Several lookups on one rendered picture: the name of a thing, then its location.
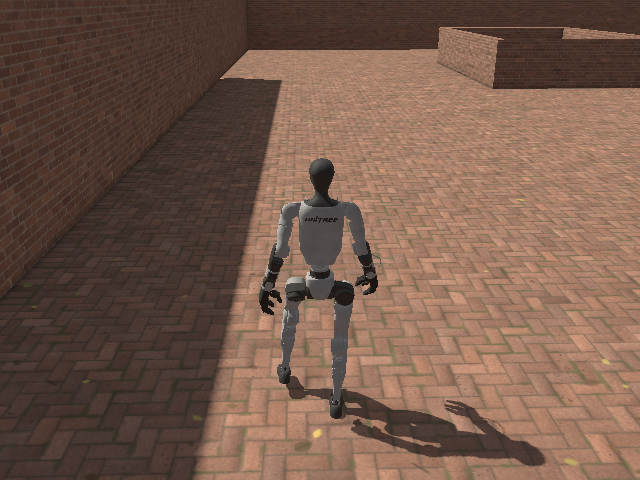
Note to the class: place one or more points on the robot right hand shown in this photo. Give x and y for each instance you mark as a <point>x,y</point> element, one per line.
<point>363,280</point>

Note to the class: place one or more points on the humanoid robot torso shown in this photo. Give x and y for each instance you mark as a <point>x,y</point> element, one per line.
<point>320,241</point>

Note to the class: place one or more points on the robot right forearm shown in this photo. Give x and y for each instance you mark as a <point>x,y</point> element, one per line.
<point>367,263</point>

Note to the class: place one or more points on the robot left hand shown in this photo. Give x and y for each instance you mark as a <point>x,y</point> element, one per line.
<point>264,300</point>

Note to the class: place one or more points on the robot left forearm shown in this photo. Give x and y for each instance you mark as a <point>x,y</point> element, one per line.
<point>272,272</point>

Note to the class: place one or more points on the right robot upper arm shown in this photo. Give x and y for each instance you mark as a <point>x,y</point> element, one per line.
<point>353,213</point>

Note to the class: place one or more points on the left robot upper arm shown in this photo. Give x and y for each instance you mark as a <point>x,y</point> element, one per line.
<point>288,212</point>

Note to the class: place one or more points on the robot right foot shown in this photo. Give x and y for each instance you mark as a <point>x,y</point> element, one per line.
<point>335,409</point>

